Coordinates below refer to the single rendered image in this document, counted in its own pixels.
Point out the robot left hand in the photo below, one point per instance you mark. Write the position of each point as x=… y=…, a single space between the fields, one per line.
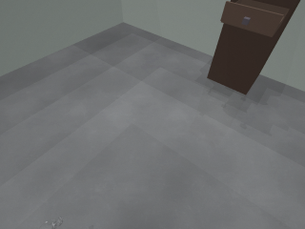
x=52 y=223

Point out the handle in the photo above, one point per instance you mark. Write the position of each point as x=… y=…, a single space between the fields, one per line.
x=246 y=20

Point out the cabinet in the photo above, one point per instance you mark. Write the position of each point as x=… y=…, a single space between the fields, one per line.
x=240 y=55

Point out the drawer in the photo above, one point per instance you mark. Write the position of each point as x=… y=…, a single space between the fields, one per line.
x=265 y=18

